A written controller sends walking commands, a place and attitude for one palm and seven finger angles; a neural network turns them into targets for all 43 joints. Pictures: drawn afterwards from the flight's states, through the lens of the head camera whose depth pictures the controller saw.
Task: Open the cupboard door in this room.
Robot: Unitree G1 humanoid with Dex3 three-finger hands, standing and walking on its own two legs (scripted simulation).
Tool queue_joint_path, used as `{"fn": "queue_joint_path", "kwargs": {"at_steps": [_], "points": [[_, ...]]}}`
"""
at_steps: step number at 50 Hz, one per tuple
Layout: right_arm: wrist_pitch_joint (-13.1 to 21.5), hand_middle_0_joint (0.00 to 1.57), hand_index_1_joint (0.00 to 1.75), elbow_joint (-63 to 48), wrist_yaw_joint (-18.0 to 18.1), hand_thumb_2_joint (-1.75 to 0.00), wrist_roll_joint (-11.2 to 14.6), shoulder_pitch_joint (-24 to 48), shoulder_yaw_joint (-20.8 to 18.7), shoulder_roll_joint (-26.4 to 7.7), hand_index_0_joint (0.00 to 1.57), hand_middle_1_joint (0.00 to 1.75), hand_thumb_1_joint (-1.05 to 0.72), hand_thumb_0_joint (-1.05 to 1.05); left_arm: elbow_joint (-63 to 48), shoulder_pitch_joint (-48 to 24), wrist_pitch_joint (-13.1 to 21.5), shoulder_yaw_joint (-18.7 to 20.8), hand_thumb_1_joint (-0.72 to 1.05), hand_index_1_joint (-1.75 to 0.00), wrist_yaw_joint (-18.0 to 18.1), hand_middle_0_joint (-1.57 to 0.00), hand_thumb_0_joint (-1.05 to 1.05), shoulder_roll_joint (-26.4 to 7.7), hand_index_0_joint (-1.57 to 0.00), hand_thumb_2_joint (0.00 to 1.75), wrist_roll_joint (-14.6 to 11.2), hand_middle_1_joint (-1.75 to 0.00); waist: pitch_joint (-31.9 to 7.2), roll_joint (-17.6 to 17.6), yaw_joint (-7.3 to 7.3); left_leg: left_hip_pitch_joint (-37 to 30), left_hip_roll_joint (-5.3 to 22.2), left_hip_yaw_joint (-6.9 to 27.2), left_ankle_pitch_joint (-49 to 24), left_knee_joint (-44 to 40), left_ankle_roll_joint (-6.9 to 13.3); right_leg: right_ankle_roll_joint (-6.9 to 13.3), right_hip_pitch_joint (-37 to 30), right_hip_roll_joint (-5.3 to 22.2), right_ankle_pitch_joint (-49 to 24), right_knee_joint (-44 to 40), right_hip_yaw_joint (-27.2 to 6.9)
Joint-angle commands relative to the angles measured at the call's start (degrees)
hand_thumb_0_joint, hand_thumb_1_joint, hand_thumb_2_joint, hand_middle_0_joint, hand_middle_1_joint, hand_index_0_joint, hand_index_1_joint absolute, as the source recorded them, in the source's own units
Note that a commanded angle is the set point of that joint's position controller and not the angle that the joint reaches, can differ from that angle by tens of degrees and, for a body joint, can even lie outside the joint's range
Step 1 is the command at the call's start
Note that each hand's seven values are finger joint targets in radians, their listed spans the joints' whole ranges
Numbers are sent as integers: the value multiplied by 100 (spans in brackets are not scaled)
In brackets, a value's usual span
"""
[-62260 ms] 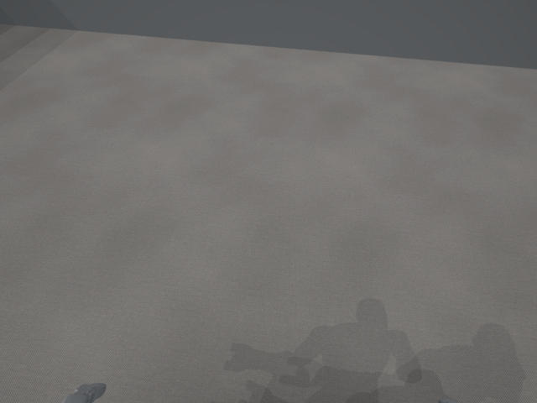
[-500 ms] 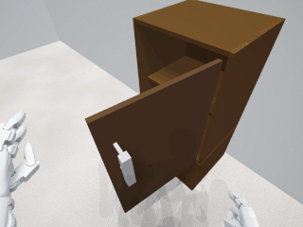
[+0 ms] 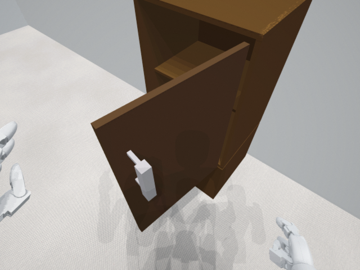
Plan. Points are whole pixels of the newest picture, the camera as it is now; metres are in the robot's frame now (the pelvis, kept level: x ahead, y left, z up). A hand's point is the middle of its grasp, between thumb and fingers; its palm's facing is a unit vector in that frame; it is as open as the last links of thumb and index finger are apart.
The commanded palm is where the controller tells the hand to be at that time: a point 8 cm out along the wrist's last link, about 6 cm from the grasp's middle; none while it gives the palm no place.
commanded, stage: step back with the hand held close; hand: left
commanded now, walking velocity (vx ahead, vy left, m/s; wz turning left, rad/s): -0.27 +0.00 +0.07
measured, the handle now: (140, 175) +0.31 +0.11 +0.03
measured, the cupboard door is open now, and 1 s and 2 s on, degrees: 81 81 81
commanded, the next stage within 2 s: stop stepping back and stand still in 0.66 s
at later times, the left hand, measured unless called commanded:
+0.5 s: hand out of the picture +0.09 +0.29 +0.15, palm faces +0.51 -0.75 -0.42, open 7.4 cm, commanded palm +0.02 +0.33 +0.18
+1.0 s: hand out of the picture +0.01 +0.25 +0.16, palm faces +0.32 -0.81 -0.49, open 7.4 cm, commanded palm -0.04 +0.30 +0.18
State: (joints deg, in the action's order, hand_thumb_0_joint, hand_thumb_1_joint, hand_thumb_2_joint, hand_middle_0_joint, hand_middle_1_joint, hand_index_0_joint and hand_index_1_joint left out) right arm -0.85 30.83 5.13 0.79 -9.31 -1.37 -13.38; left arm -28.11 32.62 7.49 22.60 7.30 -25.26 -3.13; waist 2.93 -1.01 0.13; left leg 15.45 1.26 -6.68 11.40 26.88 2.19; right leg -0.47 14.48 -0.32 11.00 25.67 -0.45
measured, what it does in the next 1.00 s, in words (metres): walks backwards: right foot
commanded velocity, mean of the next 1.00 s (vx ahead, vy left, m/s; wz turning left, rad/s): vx -0.18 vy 0.02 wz -0.01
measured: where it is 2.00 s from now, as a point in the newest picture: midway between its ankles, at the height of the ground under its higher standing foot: outside the picture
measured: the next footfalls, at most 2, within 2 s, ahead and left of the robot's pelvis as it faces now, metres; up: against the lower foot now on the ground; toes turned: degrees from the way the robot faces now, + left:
right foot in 0.86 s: -0.22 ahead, -0.08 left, +0.00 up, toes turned -4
left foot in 1.02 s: -0.09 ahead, +0.09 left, +0.00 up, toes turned -1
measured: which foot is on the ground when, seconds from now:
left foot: down 0.00-0.88, up 0.90-1.00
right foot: down 0.00-0.50, up 0.52-0.84, down 0.86-1.00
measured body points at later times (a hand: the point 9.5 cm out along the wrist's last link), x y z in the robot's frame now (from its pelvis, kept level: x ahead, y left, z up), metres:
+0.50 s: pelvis -0.10 +0.02 -0.02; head -0.08 +0.04 +0.43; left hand +0.05 +0.33 +0.17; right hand +0.09 -0.21 -0.10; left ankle -0.03 +0.11 -0.74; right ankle +0.02 -0.12 -0.74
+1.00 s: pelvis -0.20 +0.01 -0.01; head -0.19 +0.02 +0.44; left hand -0.02 +0.30 +0.18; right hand -0.06 -0.24 -0.09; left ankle -0.12 +0.09 -0.73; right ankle -0.31 -0.11 -0.74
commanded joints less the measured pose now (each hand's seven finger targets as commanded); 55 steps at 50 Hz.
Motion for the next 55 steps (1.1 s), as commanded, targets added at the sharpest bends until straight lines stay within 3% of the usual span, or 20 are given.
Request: {"fn": "queue_joint_path", "kwargs": {"at_steps": [1, 6, 12, 15, 18, 21, 23, 25, 26, 29, 32, 39, 41, 43, 45, 47, 49, 52, 54, 55], "points": [[348, 20, 30, -950, 33, -90, 14, 430, -192, -654, 20, 30, -90, 0, -1121, 82, 442, 932, 90, -30, 224, -20, 0, -885, -20, 90, 22, -30, -965, -338, -86, 435, 599, 799, -290, -584, 84, 9, -703, 279, -1163, 204, -349], [553, 20, 30, -963, 32, -90, 12, 321, -204, -739, 20, 30, -90, 0, -1262, -147, 619, 922, 90, -30, 279, -20, 0, -794, -20, 90, 152, -30, -586, -622, -43, 1802, 788, 1180, 2089, -1066, 297, -7, -1010, 140, 46, 600, -326], [826, 20, 30, -869, 51, -90, -19, 263, -248, -740, 20, 30, -90, 0, -1300, -430, 808, 1111, 90, -30, 284, -20, 0, -837, -20, 90, 284, -30, -573, -949, -82, 2827, 1157, 1598, 3095, -1312, 492, -38, -1559, -121, 285, 1546, -165], [889, 20, 30, -798, -1, -90, -24, 144, -273, -666, 20, 30, -90, 0, -1349, -471, 840, 988, 90, -30, 238, -20, 0, -727, -20, 90, 233, -30, -418, -138, -2, 2120, 561, 1080, 2853, -314, 223, 244, -338, 210, 1209, 487, -953], [858, 20, 30, -484, -82, -90, -80, -40, -244, -508, 20, 30, -90, 0, -1377, -666, 816, 780, 90, -30, 320, -20, 0, -764, -20, 90, 162, -30, -568, 1153, 90, 75, -103, 603, 1364, 2085, -187, 832, 1833, 1507, 1933, -1141, -2225], [783, 20, 30, -454, -95, -90, -81, 139, -169, -426, 20, 30, -90, 0, -1284, -756, 724, 865, 90, -30, 371, -20, 0, -882, -20, 90, 173, -30, -625, 1255, 66, -145, -72, 604, 1169, 1671, -165, 660, 1526, 1365, 660, -814, -1542], [777, 20, 30, -449, -37, -90, -75, 209, -175, -546, 20, 30, -90, 0, -1453, -819, 749, 896, 90, -30, 372, -20, 0, -931, -20, 90, 167, -30, -344, 210, 89, 15, 197, 888, 1137, -9, -23, 301, 1391, 782, 631, -126, -1077], [887, 20, 30, -562, -2, -90, -100, 334, -192, -658, 20, 30, -90, 0, -1591, -684, 922, 1171, 90, -30, 386, -20, 0, -931, -20, 90, 225, -30, -693, -1856, 10, 1843, 1738, 2489, 2365, -1710, 606, -129, -220, -282, 922, 2364, -105], [981, 20, 30, -555, -19, -90, -143, 252, -256, -573, 20, 30, -90, 0, -1693, -675, 970, 1254, 90, -30, 366, -20, 0, -956, -20, 90, 238, -30, -911, -1896, 74, 2447, 2165, 2877, 3030, -2280, 866, -143, -703, -487, 1365, 3994, -216], [1137, 20, 30, -339, -160, -90, -159, 259, -336, -512, 20, 30, -90, 0, -1639, -448, 954, 1050, 90, -30, 374, -20, 0, -751, -20, 90, 108, -30, -863, -520, 11, 583, 1817, 2185, 739, -1278, 790, -58, 1079, -286, 1716, 4288, -434], [1216, 20, 30, -223, -216, -90, -133, 288, -287, -479, 20, 30, -90, 0, -1738, -424, 872, 745, 90, -30, 382, -20, 0, -528, -20, 90, 47, -30, -1030, -1150, 6, -73, 1559, 1688, 550, -1482, 548, -79, 899, -253, 1762, 3344, -51], [1093, 20, 30, -194, -231, -90, -223, 193, -160, -460, 20, 30, -90, 0, -1571, -285, 803, 809, 90, -30, 265, -20, 0, -829, -20, 90, -129, -30, -1456, -1449, -77, -773, 1060, 1023, 528, -1999, -166, 202, -512, -474, 1683, -134, 598], [933, 20, 30, -321, -238, -90, -173, 188, -133, -432, 20, 30, -90, 0, -1637, 10, 821, 994, 90, -30, 174, -20, 0, -1088, -20, 90, -156, -30, -1277, -702, -66, -896, 403, 280, 327, -820, -448, 368, -412, -28, 842, -1522, 292], [798, 20, 30, -374, -224, -90, -194, 326, -19, -347, 20, 30, -90, 0, -1766, 75, 865, 1358, 90, -30, 213, -20, 0, -1483, -20, 90, -198, -30, -1164, 480, -98, -682, 61, 247, 380, 1312, -367, 727, 578, 1492, -245, -1625, -813], [861, 20, 30, -395, -154, -90, -23, 134, -120, -405, 20, 30, -90, 0, -1271, 202, 645, 1121, 90, -30, 154, -20, 0, -1094, -20, 90, -181, -30, -1059, 1299, -73, 284, -55, 650, 545, 2111, -321, 903, 123, 1445, -964, -941, -847], [842, 20, 30, -440, -104, -90, 57, 308, -31, -404, 20, 30, -90, 0, -1263, -106, 546, 1150, 90, -30, 192, -20, 0, -1116, -20, 90, -135, -30, -779, 1066, 12, 826, 93, 540, 423, 1560, -219, 708, -583, 1378, -2272, -443, -566], [911, 20, 30, -293, -2, -90, 32, 218, 5, -461, 20, 30, -90, 0, -958, -367, 562, 1040, 90, -30, 240, -20, 0, -999, -20, 90, -69, -30, -674, 485, 111, 3, -26, 392, -602, 270, -82, 370, -574, 1040, -2745, 0, -271], [1050, 20, 30, -290, 53, -90, 16, 166, -94, -666, 20, 30, -90, 0, -878, -603, 645, 855, 90, -30, 238, -20, 0, -975, -20, 90, 6, -30, -1027, -572, 36, -1375, 556, 1284, -2542, 35, 316, -174, 195, 222, -1397, 806, 89], [1142, 20, 30, -267, -7, -90, -70, 184, -91, -597, 20, 30, -90, 0, -1336, -718, 715, 754, 90, -30, 222, -20, 0, -965, -20, 90, -1, -30, -953, -1172, 53, -683, 1126, 2577, -712, -1200, 465, -45, 103, -123, 1663, 1513, 110], [1195, 20, 30, -244, -32, -90, -106, 254, -91, -579, 20, 30, -90, 0, -1391, -605, 717, 810, 90, -30, 240, -20, 0, -990, -20, 90, 36, -30, -728, -1117, -4, 47, 1209, 2613, 1138, -1814, 450, 42, -258, -86, 2069, 1570, 87]]}}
